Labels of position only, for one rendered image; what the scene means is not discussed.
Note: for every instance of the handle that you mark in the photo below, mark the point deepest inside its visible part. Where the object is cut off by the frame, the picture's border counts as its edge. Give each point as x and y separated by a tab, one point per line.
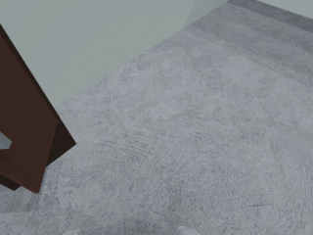
5	142

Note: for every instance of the cupboard door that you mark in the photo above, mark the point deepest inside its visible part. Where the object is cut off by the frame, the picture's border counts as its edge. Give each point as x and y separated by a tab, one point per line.
27	121

